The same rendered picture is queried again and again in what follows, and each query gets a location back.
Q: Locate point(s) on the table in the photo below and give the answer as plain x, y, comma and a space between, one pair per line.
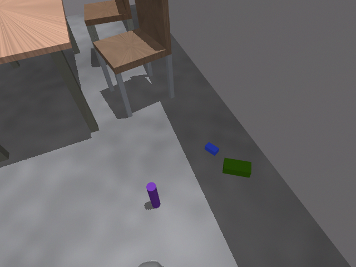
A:
30, 28

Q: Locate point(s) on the chair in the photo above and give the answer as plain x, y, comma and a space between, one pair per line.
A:
140, 46
105, 12

